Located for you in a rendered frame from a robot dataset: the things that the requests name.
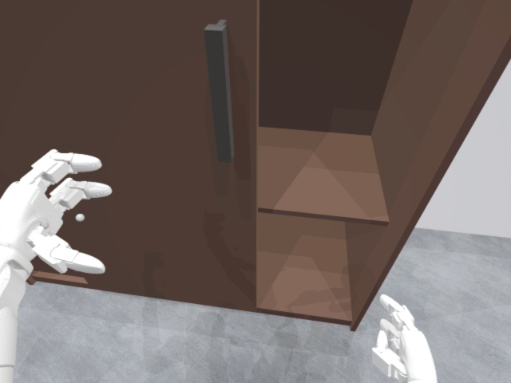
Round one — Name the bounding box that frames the left robot hand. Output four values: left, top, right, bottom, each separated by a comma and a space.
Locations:
0, 149, 112, 274

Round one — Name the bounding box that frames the handle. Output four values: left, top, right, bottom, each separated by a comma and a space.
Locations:
204, 20, 234, 163

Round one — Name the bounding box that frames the robot left forearm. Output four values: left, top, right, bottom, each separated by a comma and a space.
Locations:
0, 245, 34, 383

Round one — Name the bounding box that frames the right robot hand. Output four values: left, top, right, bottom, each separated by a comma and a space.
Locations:
372, 294, 438, 383

